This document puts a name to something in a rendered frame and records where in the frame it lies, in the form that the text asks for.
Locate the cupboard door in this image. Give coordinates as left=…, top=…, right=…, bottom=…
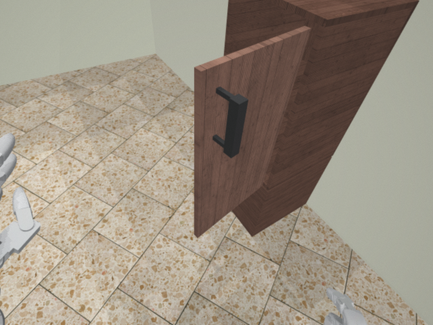
left=194, top=26, right=311, bottom=238

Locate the robot right hand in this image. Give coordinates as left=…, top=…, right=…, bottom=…
left=323, top=288, right=367, bottom=325

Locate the robot left hand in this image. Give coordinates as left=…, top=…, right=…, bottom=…
left=0, top=133, right=41, bottom=269

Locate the handle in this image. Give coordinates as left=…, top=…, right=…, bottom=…
left=212, top=87, right=248, bottom=158

